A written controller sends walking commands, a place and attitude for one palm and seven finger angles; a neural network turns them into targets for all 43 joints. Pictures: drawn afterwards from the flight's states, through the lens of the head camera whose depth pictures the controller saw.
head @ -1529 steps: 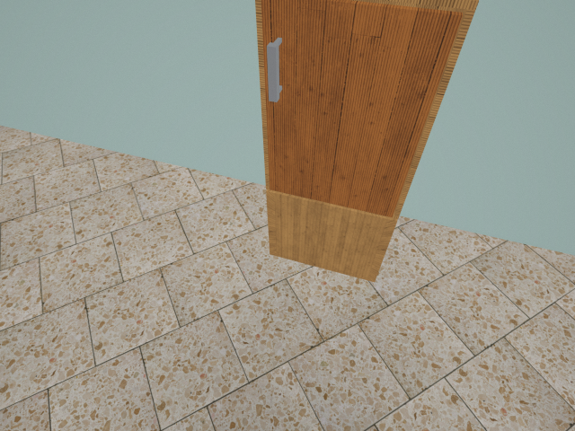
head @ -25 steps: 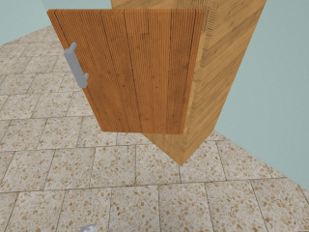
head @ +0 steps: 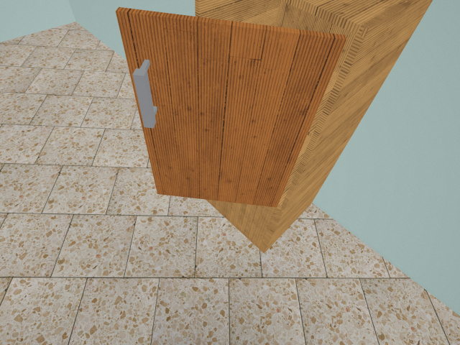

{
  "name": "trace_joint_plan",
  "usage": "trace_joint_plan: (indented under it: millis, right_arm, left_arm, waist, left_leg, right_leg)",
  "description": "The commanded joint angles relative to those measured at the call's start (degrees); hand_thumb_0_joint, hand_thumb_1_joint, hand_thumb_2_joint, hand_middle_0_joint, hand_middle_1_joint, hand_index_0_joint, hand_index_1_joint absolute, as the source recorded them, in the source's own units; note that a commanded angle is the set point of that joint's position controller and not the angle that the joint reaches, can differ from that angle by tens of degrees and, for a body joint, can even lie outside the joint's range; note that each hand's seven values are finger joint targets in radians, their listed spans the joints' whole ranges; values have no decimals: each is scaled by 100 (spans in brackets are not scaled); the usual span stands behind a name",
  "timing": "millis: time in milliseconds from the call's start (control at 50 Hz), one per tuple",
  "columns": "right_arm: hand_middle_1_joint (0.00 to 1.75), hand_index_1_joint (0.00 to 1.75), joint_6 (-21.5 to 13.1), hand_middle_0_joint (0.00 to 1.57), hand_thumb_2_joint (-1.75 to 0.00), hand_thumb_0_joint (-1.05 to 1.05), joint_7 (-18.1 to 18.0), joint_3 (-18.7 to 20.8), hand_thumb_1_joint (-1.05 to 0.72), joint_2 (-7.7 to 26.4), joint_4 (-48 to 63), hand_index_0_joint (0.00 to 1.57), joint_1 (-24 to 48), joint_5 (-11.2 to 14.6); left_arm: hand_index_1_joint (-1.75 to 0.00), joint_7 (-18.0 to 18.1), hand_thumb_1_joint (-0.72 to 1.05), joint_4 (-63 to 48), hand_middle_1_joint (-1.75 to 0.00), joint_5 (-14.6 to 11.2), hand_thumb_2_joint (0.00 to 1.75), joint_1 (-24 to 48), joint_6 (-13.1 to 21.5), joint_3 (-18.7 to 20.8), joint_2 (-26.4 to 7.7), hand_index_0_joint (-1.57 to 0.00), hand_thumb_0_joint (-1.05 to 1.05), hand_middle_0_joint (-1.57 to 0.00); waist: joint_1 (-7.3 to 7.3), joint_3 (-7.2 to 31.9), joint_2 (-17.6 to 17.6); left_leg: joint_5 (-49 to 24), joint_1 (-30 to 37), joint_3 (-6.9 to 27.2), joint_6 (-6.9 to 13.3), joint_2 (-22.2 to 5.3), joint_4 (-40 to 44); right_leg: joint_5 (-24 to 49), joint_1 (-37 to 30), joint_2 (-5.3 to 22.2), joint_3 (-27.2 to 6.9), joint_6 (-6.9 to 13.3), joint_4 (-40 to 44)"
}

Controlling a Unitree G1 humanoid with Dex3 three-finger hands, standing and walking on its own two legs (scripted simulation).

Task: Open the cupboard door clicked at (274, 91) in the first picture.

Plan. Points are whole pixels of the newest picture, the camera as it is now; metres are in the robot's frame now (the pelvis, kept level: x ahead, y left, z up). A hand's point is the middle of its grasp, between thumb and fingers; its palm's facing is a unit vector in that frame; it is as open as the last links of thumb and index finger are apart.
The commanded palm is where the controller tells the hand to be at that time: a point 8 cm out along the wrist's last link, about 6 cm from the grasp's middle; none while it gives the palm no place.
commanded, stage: come to a stop and stand still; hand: left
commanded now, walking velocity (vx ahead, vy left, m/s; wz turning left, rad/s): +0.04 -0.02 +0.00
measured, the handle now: (148, 94) +0.57 +0.23 +0.09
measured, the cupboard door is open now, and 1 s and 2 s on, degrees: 40 40 40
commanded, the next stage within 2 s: look again from close up in 1.20 s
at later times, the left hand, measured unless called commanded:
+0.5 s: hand out of the picture +0.01 +0.11 -0.18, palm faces +0.02 -0.98 -0.20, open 7.3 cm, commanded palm none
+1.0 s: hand out of the picture +0.01 +0.09 -0.19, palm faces +0.06 -0.99 -0.16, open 7.4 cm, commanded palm none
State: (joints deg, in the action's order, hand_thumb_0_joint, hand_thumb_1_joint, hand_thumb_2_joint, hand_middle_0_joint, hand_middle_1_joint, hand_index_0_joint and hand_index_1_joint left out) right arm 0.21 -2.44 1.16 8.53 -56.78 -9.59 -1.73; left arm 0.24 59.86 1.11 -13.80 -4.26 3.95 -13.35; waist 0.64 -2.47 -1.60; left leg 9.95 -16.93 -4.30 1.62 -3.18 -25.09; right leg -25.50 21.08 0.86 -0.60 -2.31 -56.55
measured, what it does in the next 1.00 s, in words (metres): steps on the spot: right foot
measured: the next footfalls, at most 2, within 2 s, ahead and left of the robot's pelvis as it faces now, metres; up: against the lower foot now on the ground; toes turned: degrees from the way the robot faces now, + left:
right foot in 0.18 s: -0.02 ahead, -0.17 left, +0.00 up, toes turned -2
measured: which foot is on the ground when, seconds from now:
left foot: down 0.00-1.00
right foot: up 0.00-0.16, down 0.18-1.00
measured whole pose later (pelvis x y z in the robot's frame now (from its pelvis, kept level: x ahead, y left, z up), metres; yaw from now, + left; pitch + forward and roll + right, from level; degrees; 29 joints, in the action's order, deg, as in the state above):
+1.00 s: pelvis +0.03 -0.07 -0.01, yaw +1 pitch -1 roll +0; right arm 0.2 -2.5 1.2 8.9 -65.3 -12.1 -0.9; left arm 1.7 65.2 0.4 -16.1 -0.1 0.6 -7.4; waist 0.1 -2.4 -1.1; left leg 13.9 -11.6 -0.4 -3.7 -3.9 -26.7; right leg -21.0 1.4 0.4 3.1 0.7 -23.5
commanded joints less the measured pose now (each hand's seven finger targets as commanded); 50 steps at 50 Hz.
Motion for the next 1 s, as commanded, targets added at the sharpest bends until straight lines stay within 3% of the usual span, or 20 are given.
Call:
trace_joint_plan:
  millis: [0, 40, 100, 120, 140, 160, 180, 200, 220, 240, 280, 320, 360, 400, 460, 500, 740, 980]
  right_arm:
    - [30, 30, -3, 20, -90, 0, -59, 374, -90, 1244, -25, 20, -772, 1]
    - [30, 30, 29, 20, -90, 0, -10, 417, -90, 1331, -45, 20, -641, -9]
    - [30, 30, 55, 20, -90, 0, 30, 410, -90, 1167, -119, 20, -529, 57]
    - [30, 30, 70, 20, -90, 0, 61, 377, -90, 978, -102, 20, -517, 91]
    - [30, 30, 99, 20, -90, 0, 91, 297, -90, 661, -37, 20, -418, 118]
    - [30, 30, 130, 20, -90, 0, 156, 230, -90, 530, 24, 20, -280, 93]
    - [30, 30, 138, 20, -90, 0, 178, 216, -90, 498, -28, 20, -281, 50]
    - [30, 30, 142, 20, -90, 0, 172, 202, -90, 463, -117, 20, -375, 34]
    - [30, 30, 118, 20, -90, 0, 156, 194, -90, 537, -265, 20, -553, 34]
    - [30, 30, 90, 20, -90, 0, 141, 174, -90, 535, -406, 20, -769, 49]
    - [30, 30, 17, 20, -90, 0, 101, 147, -90, 611, -604, 20, -965, 53]
    - [30, 30, -3, 20, -90, 0, 83, 136, -90, 612, -710, 20, -870, 68]
    - [30, 30, 13, 20, -90, 0, 60, 103, -90, 553, -756, 20, -852, 67]
    - [30, 30, 21, 20, -90, 0, 51, 97, -90, 512, -800, 20, -922, 70]
    - [30, 30, 17, 20, -90, 0, 45, 91, -90, 511, -861, 20, -990, 67]
    - [30, 30, 14, 20, -90, 0, 37, 87, -90, 463, -868, 20, -961, 75]
    - [30, 30, -25, 20, -90, 0, -24, 103, -90, 453, -842, 20, -846, 96]
    - [30, 30, -43, 20, -90, 0, -44, 97, -90, 581, -730, 20, -660, 96]
  left_arm:
    - [-30, -30, 90, -425, -30, 2, 90, 163, 160, -23, -94, -20, 0, -20]
    - [-30, -28, 90, -355, -30, -25, 90, -26, 187, -56, -21, -20, 0, -20]
    - [-30, 10, 90, -134, -30, -21, 90, -498, 271, -66, -68, -20, 0, -20]
    - [-30, 46, 90, -89, -30, -3, 90, -622, 299, -44, -288, -20, 0, -20]
    - [-30, 85, 90, -106, -30, 15, 90, -548, 333, -17, -586, -20, 0, -20]
    - [-30, 96, 90, -194, -30, 4, 90, -211, 334, -45, -792, -20, 0, -20]
    - [-30, 107, 90, -207, -30, 9, 90, 21, 390, -82, -680, -20, 0, -20]
    - [-30, 129, 90, -142, -30, -2, 90, 120, 434, -112, -529, -20, 0, -20]
    - [-30, 128, 90, -107, -30, -32, 90, 209, 459, -165, -397, -20, 0, -20]
    - [-30, 126, 90, -79, -30, -56, 90, 239, 474, -187, -350, -20, 0, -20]
    - [-30, 136, 90, 5, -30, -96, 90, 76, 478, -214, -192, -20, 0, -20]
    - [-30, 140, 90, 137, -30, -103, 90, -78, 438, -201, -209, -20, 0, -20]
    - [-30, 137, 90, 230, -30, -116, 90, -171, 439, -201, -221, -20, 0, -20]
    - [-30, 144, 90, 273, -30, -108, 90, -199, 452, -206, -195, -20, 0, -20]
    - [-30, 154, 90, 283, -30, -117, 90, -220, 466, -204, -175, -20, 0, -20]
    - [-30, 162, 90, 310, -30, -111, 90, -308, 473, -204, -130, -20, 0, -20]
    - [-30, 210, 90, 355, -30, -84, 90, -582, 512, -181, -28, -20, 0, -20]
    - [-30, 204, 90, 359, -30, -69, 90, -595, 502, -185, -75, -20, 0, -20]
  waist:
    - [-381, 488, 1092]
    - [-320, 614, 1330]
    - [-79, 447, 910]
    - [-36, 330, 390]
    - [-76, 113, -529]
    - [-135, -74, -696]
    - [-172, -134, -824]
    - [-204, -198, -1221]
    - [-287, -273, -1117]
    - [-351, -181, -766]
    - [-280, -85, -104]
    - [-165, -204, 362]
    - [-136, -307, 290]
    - [-135, -336, -59]
    - [-152, -260, 50]
    - [-119, -245, -83]
    - [-131, -28, 9]
    - [-112, -3, 86]
  left_leg:
    - [-1045, 1053, 1361, 700, -1451, 854]
    - [-467, 903, 1332, 636, -1362, 865]
    - [267, 117, 1070, 295, -945, 565]
    - [703, -331, 757, 5, -590, 238]
    - [1156, -526, 239, -296, -76, -284]
    - [1196, -200, 148, -346, 112, -599]
    - [1018, -76, 194, -318, 139, -853]
    - [777, 62, 244, -288, 74, -838]
    - [406, 239, 291, -290, 53, -694]
    - [-76, 501, 348, -293, 13, -428]
    - [-698, 729, 560, -248, -242, -14]
    - [-716, 478, 579, -245, -265, 37]
    - [-631, 472, 532, -269, -239, 62]
    - [-584, 530, 488, -285, -247, 84]
    - [-652, 577, 475, -296, -228, 66]
    - [-678, 633, 449, -290, -233, 63]
    - [-1390, 845, 364, -270, -267, -141]
    - [-1645, 1001, 402, -236, -274, -87]
  right_leg:
    - [-284, 173, 164, 144, 24, 940]
    - [-278, -254, 78, 319, 66, 1626]
    - [977, -1361, -7, 501, 163, 3399]
    - [907, -1658, 379, 15, 294, 3958]
    - [267, -1248, 1201, -878, 628, 4453]
    - [-220, -474, 1590, -1089, 848, 4675]
    - [71, -244, 1408, -974, 884, 4602]
    - [537, -236, 1185, -770, 836, 4475]
    - [1099, -245, 1069, -564, 777, 4229]
    - [1309, -260, 949, -365, 680, 3986]
    - [1145, -432, 608, -128, 447, 3712]
    - [1145, -708, 553, -123, 408, 3754]
    - [1188, -757, 578, -142, 431, 3844]
    - [1258, -814, 570, -109, 433, 3947]
    - [1436, -917, 596, -118, 449, 3936]
    - [1608, -976, 577, -72, 445, 3956]
    - [3280, -1359, 595, 63, 381, 3627]
    - [3213, -1442, 583, 100, 337, 3663]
